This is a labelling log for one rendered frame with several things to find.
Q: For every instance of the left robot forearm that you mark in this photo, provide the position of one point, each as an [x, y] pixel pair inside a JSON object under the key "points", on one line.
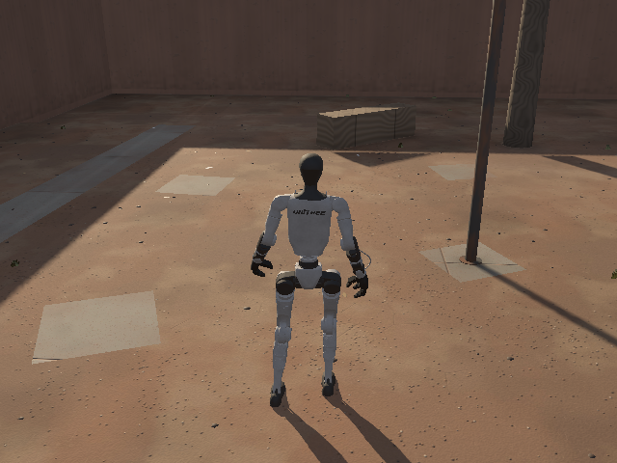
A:
{"points": [[260, 251]]}

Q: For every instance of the humanoid robot head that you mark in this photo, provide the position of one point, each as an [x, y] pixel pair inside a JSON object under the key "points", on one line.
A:
{"points": [[311, 167]]}

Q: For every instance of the right robot forearm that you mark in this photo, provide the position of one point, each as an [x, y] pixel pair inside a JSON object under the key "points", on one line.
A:
{"points": [[356, 260]]}

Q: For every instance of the left robot thigh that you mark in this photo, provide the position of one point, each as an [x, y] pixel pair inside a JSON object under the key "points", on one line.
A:
{"points": [[285, 287]]}

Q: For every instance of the robot right hand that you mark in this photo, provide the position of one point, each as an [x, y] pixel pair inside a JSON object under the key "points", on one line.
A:
{"points": [[361, 283]]}

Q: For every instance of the robot left hand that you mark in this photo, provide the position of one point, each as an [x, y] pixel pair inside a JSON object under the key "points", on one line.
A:
{"points": [[256, 271]]}

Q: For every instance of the left robot upper arm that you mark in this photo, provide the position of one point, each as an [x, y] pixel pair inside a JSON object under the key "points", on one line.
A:
{"points": [[274, 216]]}

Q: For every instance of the right robot upper arm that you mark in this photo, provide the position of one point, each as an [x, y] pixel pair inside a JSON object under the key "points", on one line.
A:
{"points": [[344, 220]]}

